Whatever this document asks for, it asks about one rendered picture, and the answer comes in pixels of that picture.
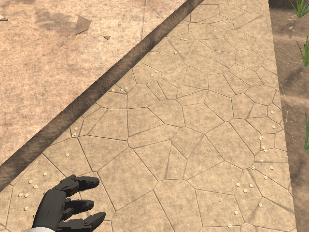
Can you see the robot left hand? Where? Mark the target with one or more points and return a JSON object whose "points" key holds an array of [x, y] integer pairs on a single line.
{"points": [[55, 208]]}

